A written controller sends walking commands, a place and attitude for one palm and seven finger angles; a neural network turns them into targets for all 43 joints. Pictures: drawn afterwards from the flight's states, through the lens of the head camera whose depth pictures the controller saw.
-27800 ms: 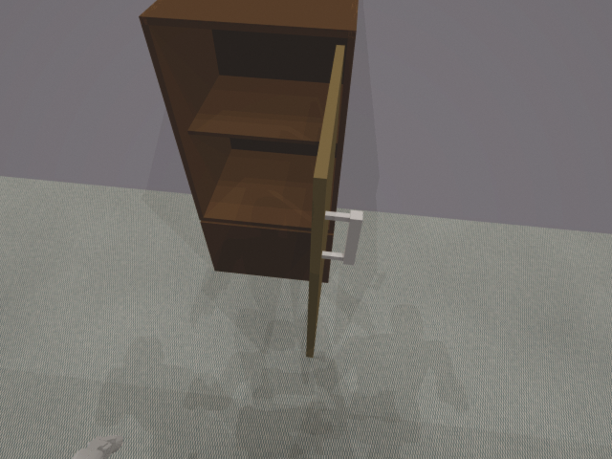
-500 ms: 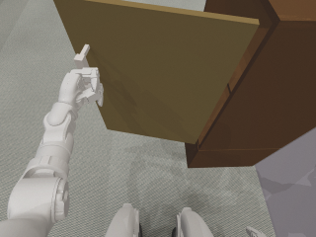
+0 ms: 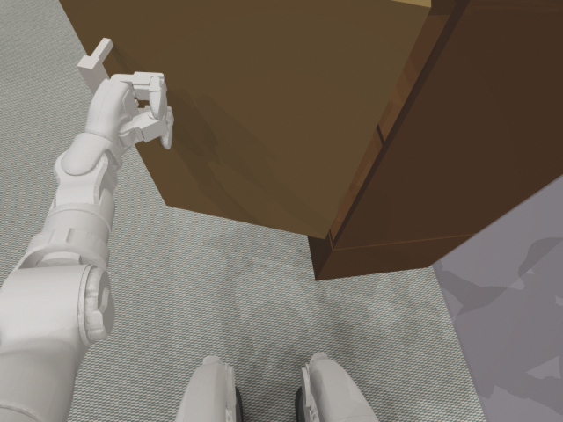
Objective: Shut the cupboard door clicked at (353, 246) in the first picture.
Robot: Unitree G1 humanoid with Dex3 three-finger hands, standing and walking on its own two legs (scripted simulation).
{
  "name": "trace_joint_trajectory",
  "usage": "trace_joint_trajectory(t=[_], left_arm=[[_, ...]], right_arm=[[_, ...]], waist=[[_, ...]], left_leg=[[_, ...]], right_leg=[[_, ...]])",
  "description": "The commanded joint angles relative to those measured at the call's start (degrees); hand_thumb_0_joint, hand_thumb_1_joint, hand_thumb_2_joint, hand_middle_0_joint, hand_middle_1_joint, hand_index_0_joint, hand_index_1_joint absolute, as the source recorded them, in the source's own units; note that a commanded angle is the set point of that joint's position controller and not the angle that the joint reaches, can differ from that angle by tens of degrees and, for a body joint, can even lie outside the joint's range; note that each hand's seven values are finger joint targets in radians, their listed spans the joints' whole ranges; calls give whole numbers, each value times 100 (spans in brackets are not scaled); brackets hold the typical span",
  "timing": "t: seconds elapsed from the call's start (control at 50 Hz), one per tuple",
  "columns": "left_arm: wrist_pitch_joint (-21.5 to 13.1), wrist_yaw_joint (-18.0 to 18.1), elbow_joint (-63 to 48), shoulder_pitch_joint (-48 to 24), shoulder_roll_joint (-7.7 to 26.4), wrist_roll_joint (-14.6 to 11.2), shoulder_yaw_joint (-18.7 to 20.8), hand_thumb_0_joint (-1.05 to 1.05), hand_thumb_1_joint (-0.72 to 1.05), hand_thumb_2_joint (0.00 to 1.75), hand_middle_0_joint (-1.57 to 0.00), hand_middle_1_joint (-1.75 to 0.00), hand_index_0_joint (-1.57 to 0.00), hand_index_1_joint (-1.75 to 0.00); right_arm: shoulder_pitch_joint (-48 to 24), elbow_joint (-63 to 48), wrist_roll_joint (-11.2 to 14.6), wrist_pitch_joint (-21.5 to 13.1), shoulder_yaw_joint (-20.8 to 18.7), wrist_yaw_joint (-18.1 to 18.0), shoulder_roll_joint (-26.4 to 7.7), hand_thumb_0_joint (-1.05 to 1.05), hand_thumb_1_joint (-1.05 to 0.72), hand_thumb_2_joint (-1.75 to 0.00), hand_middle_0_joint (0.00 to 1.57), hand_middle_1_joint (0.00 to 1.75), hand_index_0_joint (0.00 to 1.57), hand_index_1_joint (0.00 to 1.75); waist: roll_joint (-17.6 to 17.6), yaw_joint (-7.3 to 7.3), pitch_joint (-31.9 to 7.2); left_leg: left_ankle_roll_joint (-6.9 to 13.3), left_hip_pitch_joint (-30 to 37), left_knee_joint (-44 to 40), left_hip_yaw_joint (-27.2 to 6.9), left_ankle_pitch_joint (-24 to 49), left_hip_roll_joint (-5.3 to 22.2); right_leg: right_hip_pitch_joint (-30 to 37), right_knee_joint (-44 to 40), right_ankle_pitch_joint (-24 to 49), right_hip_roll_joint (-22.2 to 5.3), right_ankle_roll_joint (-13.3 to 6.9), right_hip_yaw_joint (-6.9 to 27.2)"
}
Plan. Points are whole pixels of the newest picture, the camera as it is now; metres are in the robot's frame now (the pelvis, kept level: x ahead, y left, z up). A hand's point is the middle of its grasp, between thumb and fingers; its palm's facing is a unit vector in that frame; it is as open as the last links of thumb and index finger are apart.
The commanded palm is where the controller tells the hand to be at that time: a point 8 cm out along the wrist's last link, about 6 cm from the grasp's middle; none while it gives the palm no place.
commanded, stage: push the door shut along its arc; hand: left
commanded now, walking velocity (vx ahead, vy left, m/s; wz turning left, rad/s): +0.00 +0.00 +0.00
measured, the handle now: (114, 89) +0.57 +0.20 +0.08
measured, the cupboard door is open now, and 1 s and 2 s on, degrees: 71 58 58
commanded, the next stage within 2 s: pull the fist back off the door in 0.64 s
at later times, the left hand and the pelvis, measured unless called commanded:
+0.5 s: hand (186, 100) +0.54 +0.10 +0.09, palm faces -0.38 -0.92 -0.04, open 3.0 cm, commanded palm +0.56 +0.13 +0.09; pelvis -0.01 -0.01 -0.02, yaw +0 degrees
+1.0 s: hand (199, 85) +0.59 +0.08 +0.07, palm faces +0.10 -0.99 -0.05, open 3.0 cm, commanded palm +0.55 +0.10 +0.09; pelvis +0.00 +0.00 -0.03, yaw -2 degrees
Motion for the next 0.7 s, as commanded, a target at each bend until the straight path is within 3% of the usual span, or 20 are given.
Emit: trace_joint_trajectory(t=[0.0, 0.04, 0.08, 0.14, 0.16, 0.18, 0.2, 0.3, 0.34, 0.38, 0.44, 0.48, 0.54, 0.56, 0.62, 0.68], left_arm=[[-199, -116, -957, -2948, 1280, -113, 378, 0, 90, 90, -130, -150, -130, -150], [-124, -111, -960, -3076, 1257, -73, 346, 0, 90, 90, -130, -150, -130, -150], [-125, -94, -960, -3058, 1439, -50, 509, 0, 90, 90, -130, -150, -130, -150], [-65, -97, -724, -3218, 1663, 41, 584, 0, 90, 90, -130, -150, -130, -150], [-39, -115, -704, -3299, 1583, 71, 484, 0, 90, 90, -130, -150, -130, -150], [-76, -123, -764, -3422, 1717, 85, 570, 0, 90, 90, -130, -150, -130, -150], [-72, -154, -747, -3450, 1654, 112, 496, 0, 90, 90, -130, -150, -130, -150], [39, -310, -701, -3989, 1434, 114, 191, 0, 90, 90, -130, -150, -130, -150], [138, -354, -668, -4217, 1492, 124, 159, 0, 90, 90, -130, -150, -130, -150], [169, -401, -872, -4601, 1157, 81, -102, 0, 90, 90, -130, -150, -130, -150], [296, -445, -619, -4709, 1389, 86, 19, 0, 90, 90, -130, -150, -130, -150], [374, -463, -444, -4836, 1335, 70, -20, 0, 90, 90, -130, -150, -130, -150], [418, -454, -407, -5091, 1293, 130, -107, 0, 90, 90, -130, -150, -130, -150], [458, -449, -327, -5098, 1095, 149, -233, 0, 90, 90, -130, -150, -130, -150], [495, -451, -198, -5240, 1326, 173, -113, 0, 90, 90, -130, -150, -130, -150], [500, -445, -288, -5495, 1224, 222, -200, 0, 90, 90, -130, -150, -130, -150]], right_arm=[[808, -345, 12, -118, -337, -110, -1025, 0, -90, -90, 20, 30, 20, 30], [832, -374, 4, -110, -329, -109, -997, 0, -90, -90, 20, 30, 20, 30], [851, -402, -18, -123, -323, -98, -999, 0, -90, -90, 20, 30, 20, 30], [864, -395, -18, -106, -291, -106, -1003, 0, -90, -90, 20, 30, 20, 30], [853, -411, -26, -117, -285, -98, -980, 0, -90, -90, 20, 30, 20, 30], [897, -416, -32, -126, -283, -109, -986, 0, -90, -90, 20, 30, 20, 30], [868, -412, -26, -139, -295, -104, -990, 0, -90, -90, 20, 30, 20, 30], [944, -298, -33, -188, -311, -124, -1026, 0, -90, -90, 20, 30, 20, 30], [975, -238, -34, -199, -305, -156, -1056, 0, -90, -90, 20, 30, 20, 30], [998, -197, -59, -271, -307, -164, -1030, 0, -90, -90, 20, 30, 20, 30], [1040, -83, -78, -309, -290, -196, -1086, 0, -90, -90, 20, 30, 20, 30], [1051, -46, -84, -358, -253, -217, -1067, 0, -90, -90, 20, 30, 20, 30], [1054, 32, -104, -428, -244, -231, -1093, 0, -90, -90, 20, 30, 20, 30], [1032, 49, -116, -450, -246, -230, -1088, 0, -90, -90, 20, 30, 20, 30], [1073, 104, -138, -507, -223, -251, -1115, 0, -90, -90, 20, 30, 20, 30], [1119, 145, -152, -565, -212, -252, -1106, 0, -90, -90, 20, 30, 20, 30]], waist=[[273, -269, -2867], [165, -318, -2911], [315, -237, -2993], [86, -352, -2832], [112, -382, -2808], [118, -358, -2934], [313, -377, -3043], [425, -572, -3116], [431, -662, -3080], [634, -724, -3262], [546, -770, -3226], [466, -836, -3105], [728, -881, -3096], [687, -939, -3033], [691, -990, -3025], [903, -1048, -3178]], left_leg=[[79, 2515, -604, -464, 1712, -77], [116, 2300, -538, -420, 1697, -92], [114, 2282, -485, -388, 1781, -116], [142, 1812, -354, -328, 1571, -91], [155, 1687, -323, -292, 1507, -112], [161, 1713, -297, -310, 1571, -122], [143, 1814, -269, -302, 1618, -109], [154, 2021, -156, -377, 1602, -85], [170, 1964, -116, -379, 1491, -66], [188, 2214, -82, -417, 1607, -97], [181, 2155, -45, -465, 1542, -67], [214, 1942, -14, -427, 1434, -94], [184, 2044, 4, -496, 1315, -57], [187, 2057, 21, -502, 1277, -62], [199, 1989, 62, -502, 1265, -52], [204, 2128, 110, -540, 1344, -52]], right_leg=[[626, -893, 1609, 125, -118, 195], [743, -882, 1703, 120, -97, 245], [792, -831, 1765, 131, -118, 249], [853, -818, 1719, 142, -75, 349], [903, -826, 1719, 141, -61, 380], [969, -764, 1784, 152, -83, 364], [856, -755, 1805, 144, -73, 381], [454, -739, 1631, 173, -76, 327], [335, -770, 1500, 172, -73, 336], [172, -720, 1525, 181, -97, 276], [51, -730, 1370, 193, -97, 241], [69, -731, 1300, 206, -101, 239], [-289, -690, 1051, 200, -111, 190], [-397, -683, 1008, 208, -115, 154], [-451, -661, 968, 219, -118, 133], [-700, -544, 953, 229, -135, 70]])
